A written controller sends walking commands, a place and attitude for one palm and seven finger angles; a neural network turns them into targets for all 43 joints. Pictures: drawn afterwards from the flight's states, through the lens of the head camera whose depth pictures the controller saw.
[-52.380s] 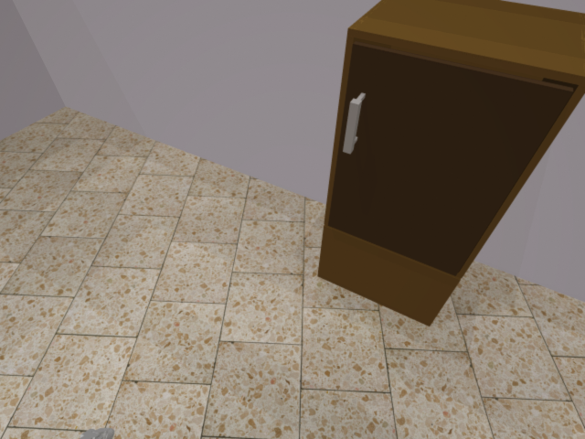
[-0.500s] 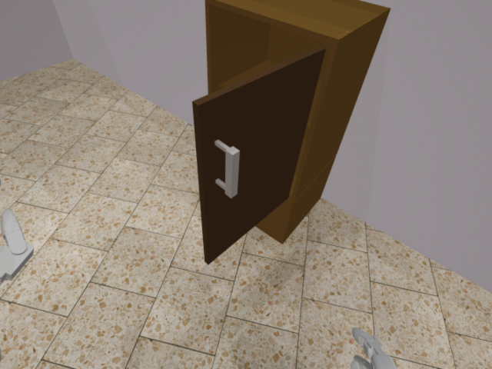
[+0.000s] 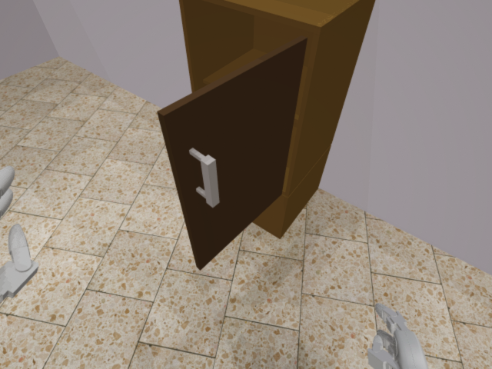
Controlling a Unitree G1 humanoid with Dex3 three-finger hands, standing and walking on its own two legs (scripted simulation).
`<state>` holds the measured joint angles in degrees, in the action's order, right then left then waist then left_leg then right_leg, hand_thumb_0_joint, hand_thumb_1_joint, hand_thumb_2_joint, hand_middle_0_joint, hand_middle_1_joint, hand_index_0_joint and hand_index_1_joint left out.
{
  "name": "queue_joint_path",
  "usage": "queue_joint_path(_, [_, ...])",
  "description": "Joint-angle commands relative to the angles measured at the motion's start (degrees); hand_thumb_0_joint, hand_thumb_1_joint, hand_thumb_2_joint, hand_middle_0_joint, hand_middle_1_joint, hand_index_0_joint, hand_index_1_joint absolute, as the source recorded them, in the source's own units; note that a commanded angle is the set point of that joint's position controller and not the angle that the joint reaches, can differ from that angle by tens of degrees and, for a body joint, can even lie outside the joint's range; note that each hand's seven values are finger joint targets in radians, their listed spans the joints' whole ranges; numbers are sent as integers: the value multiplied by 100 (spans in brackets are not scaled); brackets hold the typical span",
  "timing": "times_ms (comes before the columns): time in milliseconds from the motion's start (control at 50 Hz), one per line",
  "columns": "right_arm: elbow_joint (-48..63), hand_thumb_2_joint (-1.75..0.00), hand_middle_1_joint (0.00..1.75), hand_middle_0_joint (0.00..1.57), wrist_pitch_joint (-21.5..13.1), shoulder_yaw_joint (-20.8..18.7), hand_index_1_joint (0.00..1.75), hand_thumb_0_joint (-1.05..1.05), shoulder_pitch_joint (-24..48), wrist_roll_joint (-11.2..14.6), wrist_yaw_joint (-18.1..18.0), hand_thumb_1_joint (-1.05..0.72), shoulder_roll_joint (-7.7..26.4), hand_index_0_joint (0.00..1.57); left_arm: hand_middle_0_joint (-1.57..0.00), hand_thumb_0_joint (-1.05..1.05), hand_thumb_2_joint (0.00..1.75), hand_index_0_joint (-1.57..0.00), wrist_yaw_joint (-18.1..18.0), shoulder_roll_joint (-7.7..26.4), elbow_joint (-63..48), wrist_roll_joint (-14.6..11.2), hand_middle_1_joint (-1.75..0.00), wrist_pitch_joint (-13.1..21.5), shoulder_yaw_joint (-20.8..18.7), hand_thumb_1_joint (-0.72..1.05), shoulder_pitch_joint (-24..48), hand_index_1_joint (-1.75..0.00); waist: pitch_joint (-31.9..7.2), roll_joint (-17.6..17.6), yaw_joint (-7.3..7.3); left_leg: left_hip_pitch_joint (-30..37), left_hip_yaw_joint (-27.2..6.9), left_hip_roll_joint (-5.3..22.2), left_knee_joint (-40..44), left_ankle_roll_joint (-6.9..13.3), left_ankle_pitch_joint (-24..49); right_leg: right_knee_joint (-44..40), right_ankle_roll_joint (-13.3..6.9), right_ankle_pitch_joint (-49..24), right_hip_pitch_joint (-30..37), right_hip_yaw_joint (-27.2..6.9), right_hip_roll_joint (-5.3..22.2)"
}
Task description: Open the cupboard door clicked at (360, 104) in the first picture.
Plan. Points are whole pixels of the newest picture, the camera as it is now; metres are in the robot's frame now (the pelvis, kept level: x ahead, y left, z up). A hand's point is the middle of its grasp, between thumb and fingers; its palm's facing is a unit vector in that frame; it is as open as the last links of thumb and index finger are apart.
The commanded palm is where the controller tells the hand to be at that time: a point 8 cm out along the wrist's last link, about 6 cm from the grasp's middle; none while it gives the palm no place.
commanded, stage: stop stepping back and stand still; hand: left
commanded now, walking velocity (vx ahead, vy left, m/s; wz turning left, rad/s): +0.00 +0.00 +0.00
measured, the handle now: (204, 178) +0.48 +0.11 +0.00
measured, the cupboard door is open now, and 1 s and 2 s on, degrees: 84 84 84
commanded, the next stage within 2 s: let the arm hang, fingers relaxed in 0.02 s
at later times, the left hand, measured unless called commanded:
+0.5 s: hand out of the picture -0.03 +0.18 -0.18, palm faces +0.10 -0.98 -0.18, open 6.9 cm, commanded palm none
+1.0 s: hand out of the picture -0.06 +0.16 -0.18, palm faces +0.09 -0.99 -0.14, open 7.3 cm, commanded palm none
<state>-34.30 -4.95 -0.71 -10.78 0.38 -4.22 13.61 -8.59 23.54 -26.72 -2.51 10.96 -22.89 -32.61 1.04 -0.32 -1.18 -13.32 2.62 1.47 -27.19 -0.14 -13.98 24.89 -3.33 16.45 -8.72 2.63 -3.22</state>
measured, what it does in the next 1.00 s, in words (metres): stands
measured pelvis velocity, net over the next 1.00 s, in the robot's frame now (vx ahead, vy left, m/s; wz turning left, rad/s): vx -0.03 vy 0.02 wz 0.03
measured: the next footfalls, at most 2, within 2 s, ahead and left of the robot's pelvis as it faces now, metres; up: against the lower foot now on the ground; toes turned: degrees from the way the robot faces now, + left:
none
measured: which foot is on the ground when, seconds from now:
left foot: down 0.00-1.00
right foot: down 0.00-1.00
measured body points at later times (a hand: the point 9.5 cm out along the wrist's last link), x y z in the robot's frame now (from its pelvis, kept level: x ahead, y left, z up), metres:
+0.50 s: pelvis -0.03 +0.00 +0.00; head -0.01 +0.02 +0.45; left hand -0.03 +0.23 -0.17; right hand -0.01 -0.23 -0.15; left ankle +0.00 +0.12 -0.74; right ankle -0.04 -0.08 -0.74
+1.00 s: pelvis -0.03 +0.02 +0.00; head -0.03 +0.02 +0.45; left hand -0.06 +0.22 -0.16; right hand -0.05 -0.17 -0.17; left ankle +0.00 +0.12 -0.74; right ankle -0.04 -0.08 -0.74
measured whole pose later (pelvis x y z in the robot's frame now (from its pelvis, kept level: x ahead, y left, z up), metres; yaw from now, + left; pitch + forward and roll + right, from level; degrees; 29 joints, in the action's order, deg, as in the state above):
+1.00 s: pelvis -0.03 +0.02 +0.00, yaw +2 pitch -2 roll +0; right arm -65.7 0.6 0.9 -18.2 -1.4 -2.3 5.2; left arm -2.0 4.8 66.1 0.6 0.3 -0.6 -18.3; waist 1.2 -0.5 -0.5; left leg -12.8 1.8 -1.2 -24.9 1.8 -10.3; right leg 25.6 -2.0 14.8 -9.0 3.8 -0.6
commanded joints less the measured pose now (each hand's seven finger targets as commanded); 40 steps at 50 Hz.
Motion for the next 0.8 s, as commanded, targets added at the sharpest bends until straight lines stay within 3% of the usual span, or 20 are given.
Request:
queue_joint_path(0, [829,-90,30,20,-198,-205,30,0,323,10,-30,-90,509,20,-20,0,90,-20,-163,1013,-953,-82,-30,298,-842,90,-144,-30,-759,-262,84,341,-271,270,56,71,2053,-345,315,-2800,216,-630,724])
queue_joint_path(80, [828,-90,30,20,-184,-175,30,0,312,1,-39,-90,516,20,-20,0,90,-20,-147,940,-921,-77,-30,267,-696,90,81,-30,-584,-215,71,341,-332,258,226,99,1560,-579,332,-1974,0,-640,649])
queue_joint_path(100, [-391,-90,30,20,-537,-308,30,0,855,81,511,-90,1107,20,-20,0,90,-20,573,-54,3314,259,-30,-428,1860,90,802,-30,-143,-291,-132,-30,-503,496,-394,97,2213,283,160,-1822,-749,-60,933])
queue_joint_path(120, [-558,-90,30,20,-162,-405,30,0,358,3,512,-90,1366,20,-20,0,90,-20,779,-24,3543,349,-30,-889,1626,90,811,-30,-396,-312,13,-52,-647,623,-210,202,1880,186,99,-1401,-795,-482,1014])
queue_joint_path(160, [-589,-90,30,20,93,-276,30,0,208,-99,453,-90,1086,20,-20,0,90,-20,861,-146,4063,417,-30,-983,1671,90,1080,-30,-326,193,100,-553,-880,619,-207,430,1235,363,43,-881,-735,-369,844])
queue_joint_path(200, [-709,-90,30,20,214,-194,30,0,245,-165,425,-90,946,20,-20,0,90,-20,860,-136,4759,446,-30,-963,1771,90,1452,-30,-465,1119,86,-436,-839,403,-433,363,1050,118,-68,-956,-647,-635,1018])
queue_joint_path(240, [-936,-90,30,20,369,-134,30,0,136,-200,402,-90,781,20,-20,0,90,-20,808,-176,5509,420,-30,-1012,1855,90,1776,-30,-399,1350,23,-224,-582,119,-681,233,852,-119,-264,-1307,-708,-842,1335])
queue_joint_path(280, [-1206,-90,30,20,508,-65,30,0,60,-230,373,-90,578,20,-20,0,90,-20,746,-293,6208,390,-30,-1089,1966,90,1982,-30,-317,893,-19,-1,-501,95,-522,154,911,-146,-278,-1400,-692,-780,1344])
queue_joint_path(340, [-1615,-90,30,20,537,29,30,0,39,-219,326,-90,472,20,-20,0,90,-20,707,-411,7129,331,-30,-1119,2048,90,1919,-30,-216,-433,74,-48,-851,367,161,253,1342,-58,-11,-857,-298,-567,934])
queue_joint_path(380, [-1909,-90,30,20,525,59,30,0,50,-187,279,-90,385,20,-20,0,90,-20,705,-509,7722,302,-30,-1101,2073,90,1686,-30,-116,-675,160,-206,-881,380,401,257,920,-321,12,-520,-30,-608,896])
queue_joint_path(400, [-2010,-90,30,20,540,46,30,0,-6,-199,250,-90,342,20,-20,0,90,-20,694,-618,7914,321,-30,-1093,2025,90,1595,-30,-12,-626,168,-159,-844,362,397,229,746,-458,-6,-409,-82,-603,889])
queue_joint_path(440, [-2260,-90,30,20,563,44,30,0,-245,-199,226,-90,183,20,-20,0,90,-20,699,-716,8247,295,-30,-1088,2035,90,1503,-30,-25,-928,136,-182,-818,338,500,221,344,-614,-60,-220,-12,-624,926])
queue_joint_path(480, [-2458,-90,30,20,573,40,30,0,-434,-187,211,-90,103,20,-20,0,90,-20,705,-776,8526,282,-30,-1073,2079,90,1430,-30,74,-786,113,-156,-792,322,572,213,140,-741,-84,-48,-95,-646,929])
queue_joint_path(520, [-2614,-90,30,20,587,22,30,0,-670,-175,197,-90,56,20,-20,0,90,-20,699,-862,8752,281,-30,-1066,2114,90,1350,-30,147,-327,80,-48,-774,343,606,229,94,-832,-70,89,-201,-583,923])
queue_joint_path(600, [-2821,-90,30,20,592,30,30,0,-958,-160,178,-90,-37,20,-20,0,90,-20,679,-979,9032,273,-30,-1069,2153,90,1151,-30,384,4,74,6,-723,329,656,254,91,-882,-59,282,-402,-556,907])
queue_joint_path(780, [-3051,-90,30,20,552,51,30,0,-1217,-171,162,-90,-261,20,-20,0,90,-20,630,-1229,9270,279,-30,-1062,2170,90,846,-30,556,84,91,-86,-716,328,802,291,34,-706,-13,219,-519,-534,864])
